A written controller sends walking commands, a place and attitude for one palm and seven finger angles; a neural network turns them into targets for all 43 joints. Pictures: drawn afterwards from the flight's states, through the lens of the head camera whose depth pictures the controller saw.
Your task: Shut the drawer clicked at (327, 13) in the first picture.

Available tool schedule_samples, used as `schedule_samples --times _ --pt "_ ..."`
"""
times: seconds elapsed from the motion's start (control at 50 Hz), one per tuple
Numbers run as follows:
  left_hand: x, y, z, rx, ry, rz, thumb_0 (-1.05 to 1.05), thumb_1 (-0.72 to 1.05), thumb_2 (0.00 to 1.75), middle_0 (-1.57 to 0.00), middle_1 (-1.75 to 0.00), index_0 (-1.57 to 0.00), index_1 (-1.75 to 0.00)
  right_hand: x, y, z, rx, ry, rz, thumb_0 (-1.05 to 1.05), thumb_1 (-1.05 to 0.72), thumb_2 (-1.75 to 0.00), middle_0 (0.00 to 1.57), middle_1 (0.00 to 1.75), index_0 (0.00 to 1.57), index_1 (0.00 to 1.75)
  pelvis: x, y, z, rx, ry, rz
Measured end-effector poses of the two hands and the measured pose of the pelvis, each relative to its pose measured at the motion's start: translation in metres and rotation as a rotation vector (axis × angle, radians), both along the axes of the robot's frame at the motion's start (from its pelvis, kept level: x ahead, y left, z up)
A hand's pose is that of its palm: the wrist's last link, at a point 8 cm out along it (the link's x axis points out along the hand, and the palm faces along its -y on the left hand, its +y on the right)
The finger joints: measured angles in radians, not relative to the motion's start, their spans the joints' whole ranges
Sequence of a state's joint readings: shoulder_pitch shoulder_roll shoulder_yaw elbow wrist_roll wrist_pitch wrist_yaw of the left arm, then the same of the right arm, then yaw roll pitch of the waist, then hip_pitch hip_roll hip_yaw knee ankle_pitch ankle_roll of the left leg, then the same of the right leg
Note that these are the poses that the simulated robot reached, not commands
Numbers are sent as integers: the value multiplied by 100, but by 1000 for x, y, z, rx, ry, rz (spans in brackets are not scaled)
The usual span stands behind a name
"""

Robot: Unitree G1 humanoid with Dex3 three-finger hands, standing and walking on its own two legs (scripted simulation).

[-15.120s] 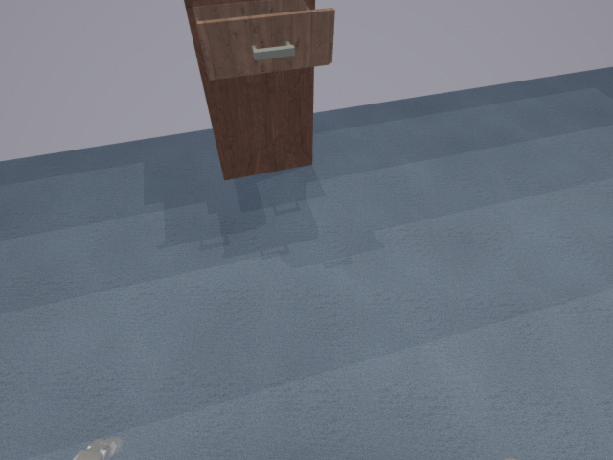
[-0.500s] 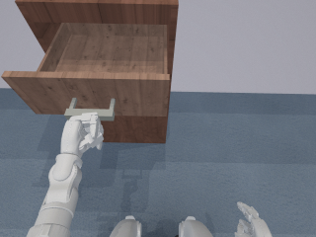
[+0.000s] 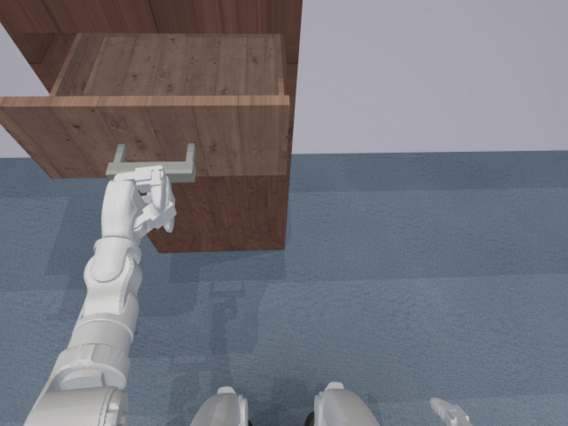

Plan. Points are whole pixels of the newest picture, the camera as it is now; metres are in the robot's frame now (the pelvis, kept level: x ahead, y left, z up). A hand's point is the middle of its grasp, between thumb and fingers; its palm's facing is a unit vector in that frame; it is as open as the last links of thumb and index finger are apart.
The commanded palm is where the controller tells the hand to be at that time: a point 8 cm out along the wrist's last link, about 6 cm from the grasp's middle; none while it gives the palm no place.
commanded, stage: push the drawer shut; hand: left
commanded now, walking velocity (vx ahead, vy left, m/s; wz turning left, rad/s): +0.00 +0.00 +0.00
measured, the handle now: (154, 161) +0.49 +0.19 +0.05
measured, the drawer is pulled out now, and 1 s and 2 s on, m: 0.16 0.04 0.00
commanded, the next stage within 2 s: pull the fist back off the drawer in 1.76 s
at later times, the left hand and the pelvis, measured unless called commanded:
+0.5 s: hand (176, 169) +0.47 +0.16 +0.04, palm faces +0.02 -1.00 -0.03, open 3.1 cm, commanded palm +0.46 +0.21 +0.05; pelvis -0.01 +0.01 -0.01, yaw +0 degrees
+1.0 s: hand (182, 139) +0.53 +0.16 +0.04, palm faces +0.03 -1.00 -0.03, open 3.2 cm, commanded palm +0.52 +0.20 +0.05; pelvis +0.00 +0.00 -0.02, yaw -1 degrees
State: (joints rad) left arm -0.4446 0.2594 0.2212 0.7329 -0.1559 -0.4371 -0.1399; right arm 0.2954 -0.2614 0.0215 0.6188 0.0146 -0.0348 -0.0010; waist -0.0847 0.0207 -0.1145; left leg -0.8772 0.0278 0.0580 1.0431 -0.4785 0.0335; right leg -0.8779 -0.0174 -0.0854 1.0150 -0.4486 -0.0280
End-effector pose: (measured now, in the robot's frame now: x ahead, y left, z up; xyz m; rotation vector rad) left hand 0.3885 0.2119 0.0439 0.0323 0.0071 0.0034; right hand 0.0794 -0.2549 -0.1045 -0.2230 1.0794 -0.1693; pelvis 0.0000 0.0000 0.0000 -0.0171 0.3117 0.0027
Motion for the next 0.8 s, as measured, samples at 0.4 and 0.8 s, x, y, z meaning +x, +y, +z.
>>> schedule_samples --times 0.4,0.8 --pt "49 1 0 -3 2 11 -2 81 89 -140 -160 -140 -160 -34 3 -11 -12 114 -26 1 -90 -90 20 30 20 30 -7 5 -9 -10 44 0" --pt "97 -6 3 2 7 28 2 87 91 -140 -160 -140 -160 -87 1 -12 -17 284 -94 1 -90 -90 20 30 20 30 -4 4 -13 -17 95 -11"
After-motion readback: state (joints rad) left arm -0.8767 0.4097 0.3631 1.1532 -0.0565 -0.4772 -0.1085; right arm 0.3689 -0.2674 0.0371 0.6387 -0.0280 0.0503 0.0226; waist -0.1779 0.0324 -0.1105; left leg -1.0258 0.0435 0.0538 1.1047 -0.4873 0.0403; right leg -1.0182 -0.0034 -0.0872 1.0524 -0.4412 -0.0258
